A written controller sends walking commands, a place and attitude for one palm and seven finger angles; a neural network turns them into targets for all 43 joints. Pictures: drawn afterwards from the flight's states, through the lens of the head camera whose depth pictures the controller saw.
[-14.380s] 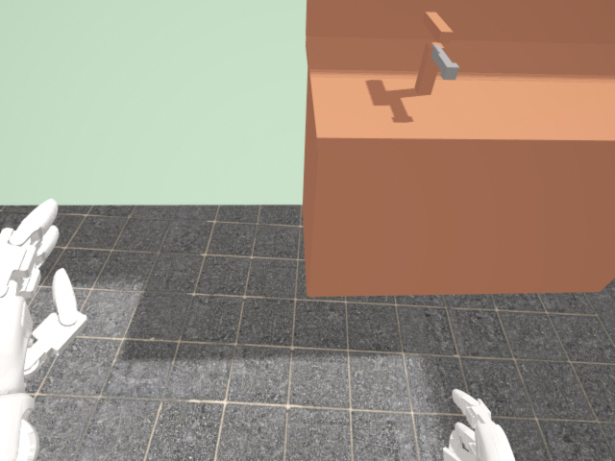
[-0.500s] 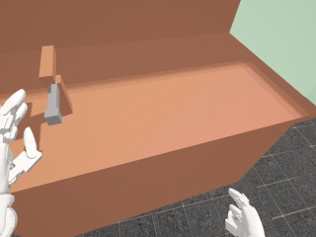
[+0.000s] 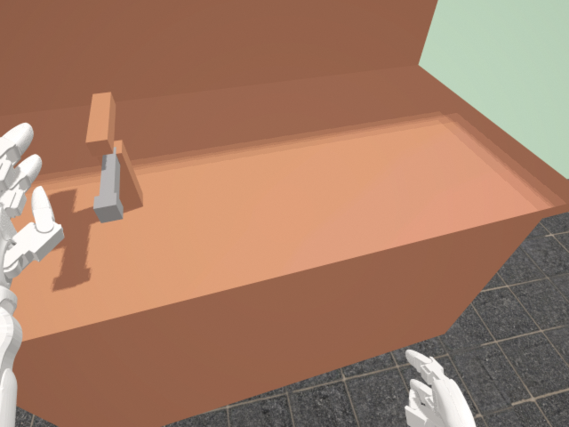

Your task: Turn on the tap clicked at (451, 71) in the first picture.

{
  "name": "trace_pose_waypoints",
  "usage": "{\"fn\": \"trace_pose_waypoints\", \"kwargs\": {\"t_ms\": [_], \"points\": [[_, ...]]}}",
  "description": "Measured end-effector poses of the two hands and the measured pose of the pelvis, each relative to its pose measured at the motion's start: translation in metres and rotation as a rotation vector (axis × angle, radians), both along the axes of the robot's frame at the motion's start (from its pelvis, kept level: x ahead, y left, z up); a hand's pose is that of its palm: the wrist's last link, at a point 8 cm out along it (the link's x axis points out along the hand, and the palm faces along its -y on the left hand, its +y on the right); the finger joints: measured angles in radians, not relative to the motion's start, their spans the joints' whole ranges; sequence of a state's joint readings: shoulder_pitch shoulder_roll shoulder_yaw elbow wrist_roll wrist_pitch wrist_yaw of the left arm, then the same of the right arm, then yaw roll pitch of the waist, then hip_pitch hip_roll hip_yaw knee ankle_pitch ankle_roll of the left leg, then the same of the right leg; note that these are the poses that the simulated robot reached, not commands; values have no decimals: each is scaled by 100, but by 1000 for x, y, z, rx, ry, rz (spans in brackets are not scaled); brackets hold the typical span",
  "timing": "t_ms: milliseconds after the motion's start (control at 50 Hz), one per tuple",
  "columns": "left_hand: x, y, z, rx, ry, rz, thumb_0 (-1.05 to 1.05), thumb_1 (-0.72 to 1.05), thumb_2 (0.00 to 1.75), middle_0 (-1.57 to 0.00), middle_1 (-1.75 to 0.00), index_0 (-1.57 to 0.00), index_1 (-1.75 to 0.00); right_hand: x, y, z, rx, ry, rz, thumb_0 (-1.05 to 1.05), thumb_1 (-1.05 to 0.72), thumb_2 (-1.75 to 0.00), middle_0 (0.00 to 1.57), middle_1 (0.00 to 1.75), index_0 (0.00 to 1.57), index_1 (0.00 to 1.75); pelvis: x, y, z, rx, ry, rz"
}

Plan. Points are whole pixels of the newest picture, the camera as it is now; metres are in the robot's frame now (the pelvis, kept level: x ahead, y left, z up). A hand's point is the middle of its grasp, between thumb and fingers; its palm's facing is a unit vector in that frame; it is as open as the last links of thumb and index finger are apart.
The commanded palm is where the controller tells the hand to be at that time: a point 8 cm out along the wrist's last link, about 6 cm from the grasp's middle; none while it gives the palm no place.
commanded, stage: turn the palm inward beside the body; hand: left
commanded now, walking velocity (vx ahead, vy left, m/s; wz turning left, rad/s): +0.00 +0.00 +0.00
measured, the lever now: (108, 207) +0.33 +0.29 +0.14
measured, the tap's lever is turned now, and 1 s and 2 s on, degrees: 0 0 0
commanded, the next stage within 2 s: none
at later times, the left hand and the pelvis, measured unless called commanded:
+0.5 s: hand (121, 281) +0.21 +0.20 +0.18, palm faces +0.47 -0.83 -0.30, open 7.4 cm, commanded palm +0.15 +0.25 +0.19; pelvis +0.00 -0.07 -0.01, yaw +2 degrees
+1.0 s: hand (125, 283) +0.20 +0.19 +0.19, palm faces +0.52 -0.83 -0.20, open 7.4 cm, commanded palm +0.14 +0.23 +0.20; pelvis +0.02 -0.07 -0.01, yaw +3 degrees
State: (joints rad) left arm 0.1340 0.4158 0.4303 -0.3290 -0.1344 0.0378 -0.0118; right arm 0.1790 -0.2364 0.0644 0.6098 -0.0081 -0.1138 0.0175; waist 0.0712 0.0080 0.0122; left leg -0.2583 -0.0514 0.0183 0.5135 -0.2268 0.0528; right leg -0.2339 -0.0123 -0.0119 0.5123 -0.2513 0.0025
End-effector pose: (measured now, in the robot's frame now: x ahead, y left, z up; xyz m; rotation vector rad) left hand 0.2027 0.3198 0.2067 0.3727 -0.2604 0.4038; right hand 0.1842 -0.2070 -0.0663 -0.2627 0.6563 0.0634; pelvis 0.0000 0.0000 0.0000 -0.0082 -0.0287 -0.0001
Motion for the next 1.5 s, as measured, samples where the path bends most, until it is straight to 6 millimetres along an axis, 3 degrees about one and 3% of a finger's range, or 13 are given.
{"fn": "trace_pose_waypoints", "kwargs": {"t_ms": [80, 140, 280, 420, 520, 720, 840, 1180, 1500], "points": [[-13, -40, -33, -2, 126, -72, 1, 90, 90, -20, -30, -20, -30, 7, -6, 5, 19, -66, -22, 2, -91, -90, 20, 30, 21, 30, -6, -6, -5, 9, 0, -9], [-31, -58, -40, -3, 87, -76, 1, 89, 90, -21, -30, -21, -30, 10, -11, 8, 10, -100, -23, 2, -91, -90, 20, 30, 20, 30, -10, -16, -9, 12, 1, -6], [-56, -50, -19, 10, -57, 137, 1, 89, 90, -21, -30, -22, -30, 13, -23, -8, 1, -73, 16, 2, -91, -90, 20, 30, 20, 30, -14, -41, -14, 6, -11, 36], [-46, -69, -20, -24, 60, 104, 1, 89, 90, -20, -30, -21, -30, 15, -43, -16, 17, -74, -25, 2, -91, -90, 20, 30, 20, 30, -7, -60, -13, 7, -20, 42], [-40, -86, -17, -29, 47, 69, 1, 89, 90, -21, -30, -21, -30, 17, -64, -18, 20, -86, -72, 2, -91, -90, 20, 30, 20, 30, 3, -70, -12, 8, -5, 36], [-42, -88, -19, -70, 50, 125, 1, 89, 90, -21, -30, -21, -30, 26, -93, -20, -11, -92, -112, 2, -91, -90, 20, 30, 20, 30, 20, -75, -13, 21, 18, 41], [-43, -95, -20, -94, 41, 104, 1, 89, 90, -21, -30, -21, -30, 34, -86, -14, 5, -137, -105, 2, -91, -90, 20, 30, 20, 30, 22, -73, -12, 21, 17, 44], [-60, -91, -16, -181, 40, 137, 1, 89, 90, -20, -30, -21, -30, 46, -37, 1, 71, -212, -29, 2, -91, -90, 20, 30, 20, 30, 13, -59, -10, 11, -17, 54], [-71, -89, -13, -243, 48, 144, 1, 90, 90, -20, -30, -21, -30, 48, -20, 8, 63, -221, -8, 2, -91, -90, 20, 30, 20, 30, 7, -47, -7, 6, -44, 58]]}}
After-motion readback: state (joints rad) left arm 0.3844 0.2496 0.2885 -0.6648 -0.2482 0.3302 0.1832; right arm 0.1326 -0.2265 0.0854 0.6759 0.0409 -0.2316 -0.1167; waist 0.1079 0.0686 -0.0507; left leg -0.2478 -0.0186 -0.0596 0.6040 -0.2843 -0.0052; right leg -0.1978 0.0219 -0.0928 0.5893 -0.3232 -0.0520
